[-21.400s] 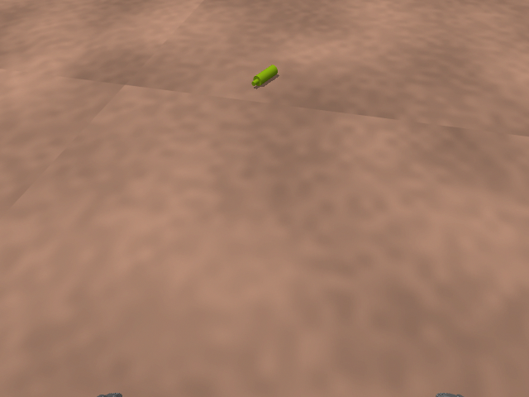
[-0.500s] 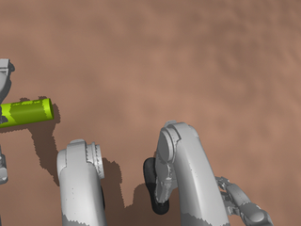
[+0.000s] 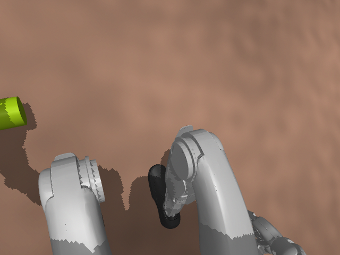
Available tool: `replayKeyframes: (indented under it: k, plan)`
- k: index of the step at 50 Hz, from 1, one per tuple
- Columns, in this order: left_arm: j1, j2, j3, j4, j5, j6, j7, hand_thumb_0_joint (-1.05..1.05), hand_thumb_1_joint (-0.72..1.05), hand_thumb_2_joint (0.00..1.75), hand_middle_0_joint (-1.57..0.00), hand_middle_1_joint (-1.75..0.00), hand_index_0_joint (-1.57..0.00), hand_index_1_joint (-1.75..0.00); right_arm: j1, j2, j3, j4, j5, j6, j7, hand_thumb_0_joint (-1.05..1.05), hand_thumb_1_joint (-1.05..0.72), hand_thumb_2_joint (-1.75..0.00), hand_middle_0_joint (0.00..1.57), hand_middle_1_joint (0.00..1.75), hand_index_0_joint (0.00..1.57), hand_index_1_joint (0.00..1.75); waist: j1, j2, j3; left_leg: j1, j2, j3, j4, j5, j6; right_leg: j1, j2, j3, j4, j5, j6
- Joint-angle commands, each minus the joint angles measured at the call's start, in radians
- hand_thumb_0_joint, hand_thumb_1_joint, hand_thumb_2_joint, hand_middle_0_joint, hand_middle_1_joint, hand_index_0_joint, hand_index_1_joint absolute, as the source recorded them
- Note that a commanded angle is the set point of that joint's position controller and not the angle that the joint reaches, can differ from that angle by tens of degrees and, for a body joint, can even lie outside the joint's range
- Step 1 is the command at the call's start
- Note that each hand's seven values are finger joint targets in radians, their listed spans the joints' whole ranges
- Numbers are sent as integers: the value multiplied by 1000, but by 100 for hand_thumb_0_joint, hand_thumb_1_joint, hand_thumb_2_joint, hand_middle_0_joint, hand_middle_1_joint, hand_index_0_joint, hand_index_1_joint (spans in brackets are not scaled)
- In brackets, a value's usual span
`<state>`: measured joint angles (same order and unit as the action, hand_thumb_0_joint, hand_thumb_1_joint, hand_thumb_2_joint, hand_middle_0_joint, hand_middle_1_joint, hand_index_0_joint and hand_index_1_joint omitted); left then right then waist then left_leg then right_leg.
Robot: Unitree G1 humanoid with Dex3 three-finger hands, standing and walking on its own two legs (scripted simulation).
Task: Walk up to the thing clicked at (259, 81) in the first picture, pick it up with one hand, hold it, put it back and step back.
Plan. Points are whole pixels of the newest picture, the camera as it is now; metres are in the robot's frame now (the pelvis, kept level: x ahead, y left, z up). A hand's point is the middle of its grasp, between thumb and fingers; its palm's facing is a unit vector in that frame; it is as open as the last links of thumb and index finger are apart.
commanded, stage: rest palm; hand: left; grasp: from above
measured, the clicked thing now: out of the picture +0.42 +0.37 -0.27
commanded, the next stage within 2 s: close in 0.56 s
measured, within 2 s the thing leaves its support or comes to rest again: neither
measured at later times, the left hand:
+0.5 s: hand out of the picture +0.41 +0.34 -0.25, palm faces -0.49 -0.18 -0.85, open 14.2 cm
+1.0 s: hand out of the picture +0.41 +0.34 -0.26, palm faces -0.46 -0.14 -0.88, open 13.2 cm
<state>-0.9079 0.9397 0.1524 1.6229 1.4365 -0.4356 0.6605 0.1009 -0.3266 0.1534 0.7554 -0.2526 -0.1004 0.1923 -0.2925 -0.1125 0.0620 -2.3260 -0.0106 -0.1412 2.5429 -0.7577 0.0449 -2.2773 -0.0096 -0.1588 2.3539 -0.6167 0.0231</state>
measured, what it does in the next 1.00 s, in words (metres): stands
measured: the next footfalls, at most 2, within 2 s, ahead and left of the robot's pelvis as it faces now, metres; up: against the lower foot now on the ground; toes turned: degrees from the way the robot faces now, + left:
none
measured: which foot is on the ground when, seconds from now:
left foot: down 0.00-1.00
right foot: down 0.00-1.00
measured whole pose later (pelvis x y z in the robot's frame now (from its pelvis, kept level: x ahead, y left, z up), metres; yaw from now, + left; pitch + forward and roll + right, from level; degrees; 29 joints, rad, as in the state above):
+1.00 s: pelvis -0.01 +0.00 -0.01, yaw -2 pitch +26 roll -15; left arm -0.98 1.05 0.17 1.77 1.38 -0.29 0.66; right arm 0.08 -0.36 0.25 0.66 -0.26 -0.26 0.29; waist -0.35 -0.15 0.13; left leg -2.34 -0.02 -0.18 2.60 -0.74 0.05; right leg -2.26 0.00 -0.20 2.37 -0.59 0.04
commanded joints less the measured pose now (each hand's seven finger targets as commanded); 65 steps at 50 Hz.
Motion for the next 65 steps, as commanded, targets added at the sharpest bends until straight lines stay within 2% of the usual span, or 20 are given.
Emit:
replayKeyframes:
  k: [1, 5, 7, 13, 17, 18, 19, 22, 27, 33, 37, 41, 43, 47, 52, 55, 60, 63, 64, 65]
  plan:
    - [-298, 206, -18, -44, -15, 82, 101, 0, -52, 102, -6, -98, -5, -99, 160, -302, -87, 33, -14, -45, 28, 0, -89, -89, 20, 30, 20, 30, -37, 546, -620, 572, 10, 8, -322, 310, -56, 190, 57, -70, -127, 199, -52]
    - [-326, 185, -18, 27, -42, 138, 82, 0, -51, 98, -5, -95, -5, -95, 167, -331, -89, 8, -4, -86, 66, 0, -89, -89, 20, 30, 20, 30, -80, 524, -549, 555, 14, -35, -333, 284, -58, 147, 38, -87, -100, 185, -39]
    - [-332, 276, 62, 24, -43, 155, 61, 0, -52, 100, -5, -95, -4, -96, 179, -353, -94, -27, 5, -99, 73, 0, -89, -89, 20, 30, 20, 30, -74, 524, -556, 554, 11, -30, -332, 283, -52, 184, 32, -77, -101, 193, -36]
    - [-253, 276, 75, 60, -87, 167, -35, 0, -53, 99, -5, -100, -5, -100, 187, -307, -63, -64, 15, -111, 84, 0, -90, -90, 20, 30, 20, 30, -59, 474, -572, 472, -5, 15, -299, 232, -24, 293, 37, -61, -131, 176, -28]
    - [-242, 333, 84, -29, -100, 132, -74, 0, -54, 99, -6, -103, -5, -103, 203, -308, -52, -70, 20, -94, 76, 0, -90, -90, 20, 30, 20, 30, -51, 476, -633, 484, -5, 28, -278, 293, -19, 384, 44, -54, -151, 223, -31]
    - [-272, 327, 80, -48, -105, 119, -81, 0, -54, 99, -6, -102, -5, -102, 207, -310, -47, -77, 16, -93, 75, 0, -90, -90, 20, 30, 20, 30, -73, 469, -627, 487, -3, 30, -256, 311, -21, 377, 45, -57, -146, 240, -31]
    - [-265, 337, 78, -57, -111, 101, -82, 0, -54, 99, -6, -102, -5, -102, 210, -307, -38, -69, 17, -88, 74, 0, -90, -90, 20, 30, 20, 30, -66, 465, -638, 486, -1, 27, -258, 320, -22, 404, 49, -58, -152, 244, -34]
    - [-248, 361, 91, -73, -117, 54, -66, 0, -54, 99, -6, -101, -5, -102, 218, -314, -29, -67, 14, -75, 63, 0, -90, -90, 20, 30, 20, 30, -68, 449, -642, 470, 0, 26, -237, 346, -23, 441, 57, -68, -159, 264, -39]
    - [-244, 375, 72, -24, -75, 18, -24, 0, -54, 100, -6, -100, -4, -101, 196, -316, -14, -73, 1, -76, 56, 0, -90, -90, 20, 30, 20, 30, -68, 466, -602, 476, 11, 19, -250, 280, -30, 395, 68, -77, -152, 215, -41]
    - [-258, 316, 4, 6, -36, 53, 33, 0, -52, 106, -8, -102, -5, -104, 146, -348, -24, -73, -8, -106, 60, 0, -89, -90, 20, 30, 20, 30, -73, 512, -507, 500, 24, -33, -307, 229, -51, 249, 64, -105, -123, 153, -43]
    - [-268, 324, 3, 25, -18, 90, 58, 0, -43, 110, -16, -98, -13, -102, 140, -361, -18, -75, -8, -129, 70, 0, -89, -90, 20, 30, 20, 30, -86, 506, -491, 491, 25, -32, -300, 221, -47, 257, 64, -97, -123, 166, -38]
    - [-279, 317, 18, 51, -41, 125, 59, 0, -41, 106, -17, -96, -14, -99, 130, -362, -9, -76, -5, -153, 85, 0, -89, -90, 20, 30, 20, 30, -89, 502, -458, 476, 24, -45, -304, 217, -47, 238, 52, -100, -111, 164, -31]
    - [-309, 339, 27, 27, -52, 132, 58, 0, -41, 104, -16, -97, -14, -100, 134, -369, -15, -74, -4, -154, 84, 0, -89, -90, 20, 30, 20, 30, -88, 527, -501, 490, 24, -40, -310, 218, -44, 264, 59, -98, -125, 168, -34]
    - [-280, 319, 21, 75, -72, 143, 25, 0, -40, 99, -16, -96, -15, -98, 132, -364, -4, -81, 1, -164, 92, 0, -89, -90, 20, 30, 20, 30, -103, 515, -485, 488, 23, -39, -289, 223, -42, 277, 50, -98, -111, 182, -27]
    - [-298, 368, 39, 18, -100, 123, 0, 0, -37, 97, -18, -98, -18, -99, 154, -362, 3, -82, 3, -160, 85, 0, -90, -90, 20, 30, 20, 30, -99, 490, -535, 464, 18, -6, -261, 238, -27, 372, 60, -85, -150, 203, -31]
    - [-265, 352, 29, 25, -112, 103, -8, 0, -33, 95, -19, -100, -20, -100, 156, -351, 18, -78, -3, -156, 85, 0, -89, -90, 20, 30, 20, 30, -98, 488, -545, 475, 20, -11, -255, 278, -32, 392, 63, -94, -141, 231, -29]
    - [-256, 339, 11, 26, -114, 79, -3, 0, -27, 94, -22, -100, -24, -99, 155, -353, 23, -74, -8, -148, 80, 0, -89, -90, 20, 30, 20, 30, -99, 485, -532, 466, 23, -22, -260, 271, -37, 381, 67, -103, -143, 222, -36]
    - [-248, 391, 37, -10, -99, 72, 13, 0, -22, 93, -24, -101, -26, -99, 162, -359, 28, -84, -7, -141, 79, 0, -89, -90, 20, 30, 20, 30, -77, 531, -592, 537, 29, -38, -273, 336, -50, 400, 70, -109, -129, 265, -38]
    - [-239, 371, 22, 18, -89, 74, 15, 0, -20, 93, -26, -101, -28, -99, 153, -354, 30, -90, -7, -143, 84, 0, -89, -90, 20, 30, 20, 30, -88, 522, -564, 525, 31, -39, -263, 336, -50, 387, 69, -110, -118, 271, -37]
    - [-245, 375, 36, 1, -93, 72, 26, 0, -19, 95, -28, -100, -29, -98, 160, -358, 28, -85, -12, -139, 84, 0, -89, -90, 20, 30, 20, 30, -87, 526, -573, 524, 30, -42, -279, 340, -51, 389, 71, -115, -125, 267, -39]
